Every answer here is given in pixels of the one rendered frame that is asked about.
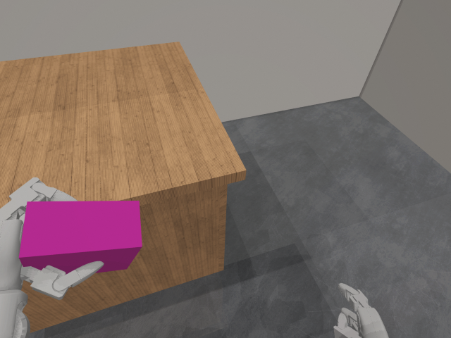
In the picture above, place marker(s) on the robot left hand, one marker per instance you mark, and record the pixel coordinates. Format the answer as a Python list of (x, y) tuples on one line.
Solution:
[(50, 280)]

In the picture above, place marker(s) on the robot left forearm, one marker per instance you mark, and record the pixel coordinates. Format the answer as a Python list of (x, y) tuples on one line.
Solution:
[(13, 322)]

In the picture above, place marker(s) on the sponge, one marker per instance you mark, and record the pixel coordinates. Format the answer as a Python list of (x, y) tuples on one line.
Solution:
[(70, 234)]

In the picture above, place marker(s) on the table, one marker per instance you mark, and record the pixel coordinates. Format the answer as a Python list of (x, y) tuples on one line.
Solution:
[(127, 124)]

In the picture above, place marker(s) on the robot right hand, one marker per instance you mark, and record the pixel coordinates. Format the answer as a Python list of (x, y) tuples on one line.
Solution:
[(365, 324)]

